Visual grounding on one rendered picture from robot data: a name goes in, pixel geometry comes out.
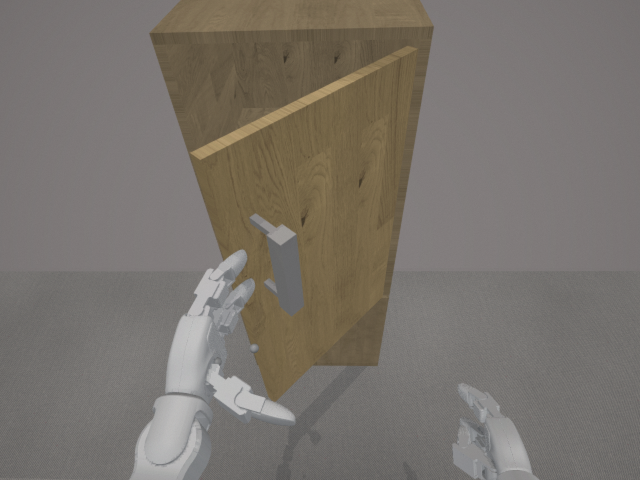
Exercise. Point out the handle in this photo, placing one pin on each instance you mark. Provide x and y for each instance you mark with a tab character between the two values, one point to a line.
283	248

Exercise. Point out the robot left hand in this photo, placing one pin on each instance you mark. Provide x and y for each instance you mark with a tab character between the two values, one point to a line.
199	339

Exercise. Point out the robot left forearm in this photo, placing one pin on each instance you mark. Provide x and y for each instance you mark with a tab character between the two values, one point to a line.
175	444

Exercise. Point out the robot right hand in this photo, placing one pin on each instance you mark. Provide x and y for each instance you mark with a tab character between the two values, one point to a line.
498	447

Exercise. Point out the cupboard door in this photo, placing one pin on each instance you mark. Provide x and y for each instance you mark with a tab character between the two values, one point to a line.
326	166

